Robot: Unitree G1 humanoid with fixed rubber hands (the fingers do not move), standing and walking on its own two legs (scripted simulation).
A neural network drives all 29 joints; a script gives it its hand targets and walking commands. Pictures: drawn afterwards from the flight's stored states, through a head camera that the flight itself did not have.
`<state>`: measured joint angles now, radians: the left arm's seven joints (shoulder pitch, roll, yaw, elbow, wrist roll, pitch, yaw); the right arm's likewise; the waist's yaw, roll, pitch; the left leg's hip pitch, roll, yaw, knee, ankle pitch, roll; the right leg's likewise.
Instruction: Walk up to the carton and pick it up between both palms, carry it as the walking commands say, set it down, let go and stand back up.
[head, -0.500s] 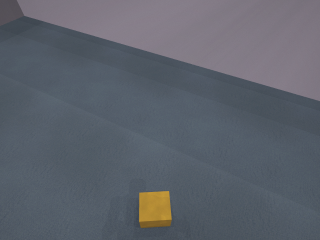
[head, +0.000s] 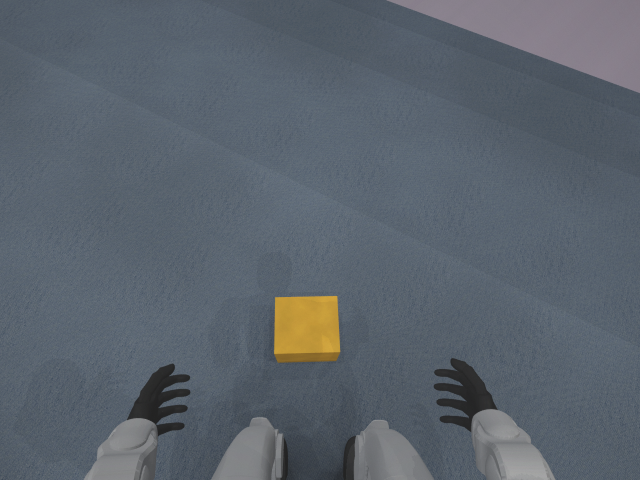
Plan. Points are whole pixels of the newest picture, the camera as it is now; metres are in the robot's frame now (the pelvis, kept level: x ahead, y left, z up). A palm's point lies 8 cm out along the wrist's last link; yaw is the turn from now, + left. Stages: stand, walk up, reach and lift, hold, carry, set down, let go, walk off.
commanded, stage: reach and lift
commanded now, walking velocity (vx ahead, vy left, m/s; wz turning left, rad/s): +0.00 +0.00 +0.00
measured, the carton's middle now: (306, 330) +0.43 +0.02 -0.65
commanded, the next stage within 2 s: none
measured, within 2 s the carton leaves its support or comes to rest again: neither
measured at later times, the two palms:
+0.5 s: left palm (174, 327) +0.32 +0.22 -0.13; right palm (436, 326) +0.32 -0.17 -0.13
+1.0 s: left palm (198, 256) +0.44 +0.21 -0.16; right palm (409, 258) +0.45 -0.15 -0.17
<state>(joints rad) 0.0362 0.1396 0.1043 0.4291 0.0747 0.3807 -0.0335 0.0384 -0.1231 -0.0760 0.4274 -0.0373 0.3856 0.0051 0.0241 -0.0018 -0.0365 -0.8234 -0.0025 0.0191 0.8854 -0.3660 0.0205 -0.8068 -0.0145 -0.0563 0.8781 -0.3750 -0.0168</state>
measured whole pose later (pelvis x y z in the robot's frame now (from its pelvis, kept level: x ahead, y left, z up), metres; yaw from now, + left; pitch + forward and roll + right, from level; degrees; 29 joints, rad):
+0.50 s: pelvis -0.07 +0.00 -0.04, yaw -1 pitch +22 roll -1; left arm -0.70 0.21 0.22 0.78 -0.01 0.33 0.00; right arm -0.70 -0.13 -0.16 0.76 0.00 0.35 -0.10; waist 0.02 -0.01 0.09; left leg -1.12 0.01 0.03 1.05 -0.31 0.02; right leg -1.11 -0.01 -0.05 1.05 -0.32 -0.02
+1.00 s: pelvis -0.04 +0.00 -0.06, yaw -1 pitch +43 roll +0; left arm -1.02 0.22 0.33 0.92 0.03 0.05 0.01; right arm -1.02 -0.13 -0.27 0.86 -0.03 0.08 -0.13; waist 0.03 -0.02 -0.07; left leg -1.51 0.01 0.05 1.06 -0.31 0.03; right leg -1.50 -0.01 -0.03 1.06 -0.31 -0.01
